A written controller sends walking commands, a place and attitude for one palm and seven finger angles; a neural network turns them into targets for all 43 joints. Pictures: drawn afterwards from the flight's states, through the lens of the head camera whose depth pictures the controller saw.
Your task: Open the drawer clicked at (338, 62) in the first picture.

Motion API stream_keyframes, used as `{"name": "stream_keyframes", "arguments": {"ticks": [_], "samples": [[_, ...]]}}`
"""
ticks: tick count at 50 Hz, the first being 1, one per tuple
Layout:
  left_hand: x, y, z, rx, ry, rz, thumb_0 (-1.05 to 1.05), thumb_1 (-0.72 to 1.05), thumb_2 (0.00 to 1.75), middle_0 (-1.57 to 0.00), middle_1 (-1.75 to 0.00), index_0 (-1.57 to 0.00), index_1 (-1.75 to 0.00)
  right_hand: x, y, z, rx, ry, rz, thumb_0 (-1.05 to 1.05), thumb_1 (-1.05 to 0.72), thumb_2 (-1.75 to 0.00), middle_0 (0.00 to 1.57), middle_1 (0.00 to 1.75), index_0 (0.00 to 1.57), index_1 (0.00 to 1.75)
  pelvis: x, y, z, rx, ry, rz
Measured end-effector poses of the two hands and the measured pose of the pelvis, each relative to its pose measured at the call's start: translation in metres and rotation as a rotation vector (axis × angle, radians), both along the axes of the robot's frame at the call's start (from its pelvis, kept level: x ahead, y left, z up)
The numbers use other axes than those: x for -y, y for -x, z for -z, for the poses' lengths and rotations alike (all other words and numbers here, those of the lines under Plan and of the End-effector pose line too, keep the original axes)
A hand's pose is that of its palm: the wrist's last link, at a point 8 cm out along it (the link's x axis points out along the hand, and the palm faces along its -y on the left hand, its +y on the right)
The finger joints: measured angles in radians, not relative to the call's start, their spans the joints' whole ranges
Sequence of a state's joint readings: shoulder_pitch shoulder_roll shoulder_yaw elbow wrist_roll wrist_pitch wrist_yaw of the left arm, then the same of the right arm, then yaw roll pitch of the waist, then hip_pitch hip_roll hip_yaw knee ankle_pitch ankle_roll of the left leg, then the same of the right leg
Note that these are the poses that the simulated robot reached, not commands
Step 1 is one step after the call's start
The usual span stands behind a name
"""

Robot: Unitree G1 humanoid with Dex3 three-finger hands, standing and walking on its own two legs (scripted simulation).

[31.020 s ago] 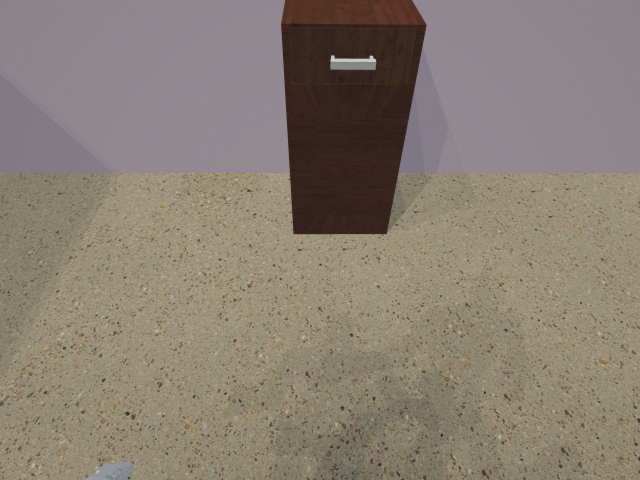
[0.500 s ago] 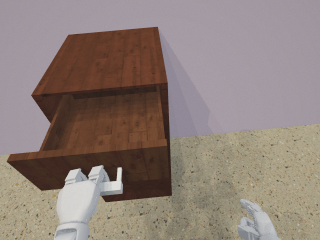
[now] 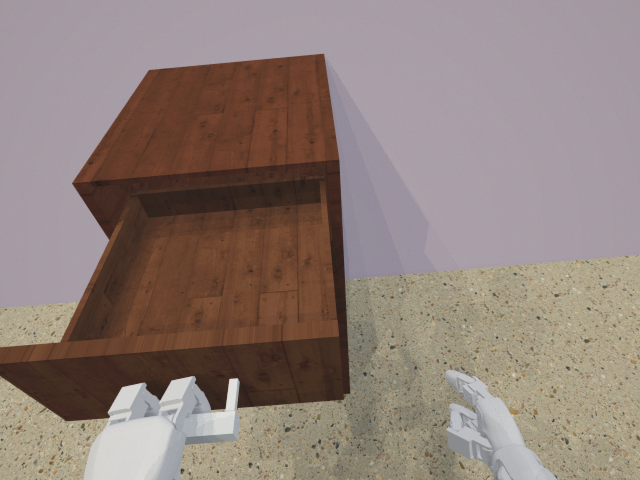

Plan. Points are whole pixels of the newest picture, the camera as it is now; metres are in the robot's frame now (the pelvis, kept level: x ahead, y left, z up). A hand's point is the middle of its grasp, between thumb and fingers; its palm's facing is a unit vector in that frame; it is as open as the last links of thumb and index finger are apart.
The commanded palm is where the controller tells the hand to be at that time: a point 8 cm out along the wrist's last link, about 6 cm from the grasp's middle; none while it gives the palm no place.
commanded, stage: pull the drawer open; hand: left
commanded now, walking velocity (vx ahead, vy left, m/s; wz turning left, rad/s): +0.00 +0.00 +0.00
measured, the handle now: (179, 410) +0.19 +0.19 +0.05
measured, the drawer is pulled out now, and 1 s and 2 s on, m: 0.30 0.30 0.29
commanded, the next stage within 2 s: open the thumb to release the handle in 0.20 s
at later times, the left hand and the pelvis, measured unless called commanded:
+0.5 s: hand (167, 456) +0.14 +0.19 +0.03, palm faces +0.08 -0.14 -0.99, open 6.4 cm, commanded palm +0.10 +0.21 +0.08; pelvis -0.01 +0.00 +0.00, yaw +1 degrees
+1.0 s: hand (167, 459) +0.14 +0.19 +0.03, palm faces +0.05 -0.16 -0.99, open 13.7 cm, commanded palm +0.11 +0.21 +0.07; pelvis -0.01 -0.01 +0.01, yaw +1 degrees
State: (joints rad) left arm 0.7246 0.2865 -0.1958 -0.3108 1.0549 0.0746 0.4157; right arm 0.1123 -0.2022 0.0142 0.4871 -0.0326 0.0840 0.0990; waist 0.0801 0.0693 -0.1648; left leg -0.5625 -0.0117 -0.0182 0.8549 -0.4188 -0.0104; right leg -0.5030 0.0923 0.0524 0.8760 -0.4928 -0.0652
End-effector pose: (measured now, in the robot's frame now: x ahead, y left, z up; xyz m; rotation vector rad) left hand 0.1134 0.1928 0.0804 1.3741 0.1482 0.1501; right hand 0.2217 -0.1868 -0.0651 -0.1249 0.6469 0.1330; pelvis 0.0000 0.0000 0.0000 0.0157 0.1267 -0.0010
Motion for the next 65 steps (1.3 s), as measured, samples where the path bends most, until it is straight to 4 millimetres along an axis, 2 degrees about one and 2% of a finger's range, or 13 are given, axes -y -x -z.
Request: {"name": "stream_keyframes", "arguments": {"ticks": [11,22,26,31,39,44,56,65], "samples": [[-0.001,0.001,0.001,0.004,-0.018,0.023,0.06,0.69,0.76,-0.29,-1.35,-0.41,-1.35,0.025,0.021,0.015,-0.064,0.048,0.056,0.01,-0.90,-0.90,0.20,0.30,0.20,0.30,-0.002,0.001,0.004,-0.020,0.003,0.005],[-0.005,-0.004,0.003,0.051,-0.080,0.055,0.02,0.66,0.79,-0.35,-1.34,-0.41,-1.34,0.019,0.025,0.030,-0.116,0.054,0.072,0.01,-0.91,-0.90,0.20,0.30,0.20,0.30,-0.001,0.006,0.005,-0.022,0.002,-0.012],[-0.003,-0.007,0.000,0.060,-0.043,0.008,0.01,0.55,0.75,-0.39,-1.32,-0.39,-1.32,0.015,0.023,0.026,-0.106,0.034,0.080,0.01,-0.91,-0.90,0.20,0.30,0.20,0.30,0.002,0.007,0.002,-0.011,-0.002,-0.012],[-0.002,-0.008,-0.001,0.046,-0.041,-0.005,0.00,0.30,0.65,-0.40,-1.29,-0.37,-1.29,0.014,0.018,0.013,-0.074,0.033,0.075,0.01,-0.90,-0.90,0.20,0.30,0.20,0.30,0.007,0.009,-0.003,0.007,-0.007,-0.009],[-0.004,-0.006,-0.003,0.013,-0.042,0.026,0.00,-0.18,0.44,-0.38,-1.26,-0.34,-1.23,0.024,0.012,-0.003,-0.027,0.067,0.084,0.01,-0.90,-0.90,0.20,0.30,0.20,0.30,0.011,0.012,-0.008,0.030,-0.002,-0.010],[-0.005,-0.005,-0.003,0.010,-0.040,0.045,0.00,-0.37,0.36,-0.38,-1.25,-0.32,-1.21,0.031,0.013,-0.003,-0.038,0.090,0.094,0.01,-0.90,-0.90,0.20,0.30,0.20,0.30,0.011,0.013,-0.009,0.027,0.001,-0.010],[-0.003,-0.005,0.002,0.049,-0.050,0.021,-0.01,-0.48,0.31,-0.36,-1.26,-0.31,-1.20,0.025,0.026,0.015,-0.105,0.082,0.090,0.01,-0.90,-0.90,0.20,0.30,0.20,0.30,0.005,0.015,-0.005,0.002,0.000,-0.018],[-0.003,-0.011,0.001,0.047,-0.051,0.009,-0.01,-0.49,0.31,-0.37,-1.25,-0.32,-1.21,0.012,0.028,0.015,-0.099,0.063,0.087,0.01,-0.90,-0.90,0.20,0.30,0.20,0.30,0.003,0.019,-0.006,0.026,0.004,-0.026]]}}
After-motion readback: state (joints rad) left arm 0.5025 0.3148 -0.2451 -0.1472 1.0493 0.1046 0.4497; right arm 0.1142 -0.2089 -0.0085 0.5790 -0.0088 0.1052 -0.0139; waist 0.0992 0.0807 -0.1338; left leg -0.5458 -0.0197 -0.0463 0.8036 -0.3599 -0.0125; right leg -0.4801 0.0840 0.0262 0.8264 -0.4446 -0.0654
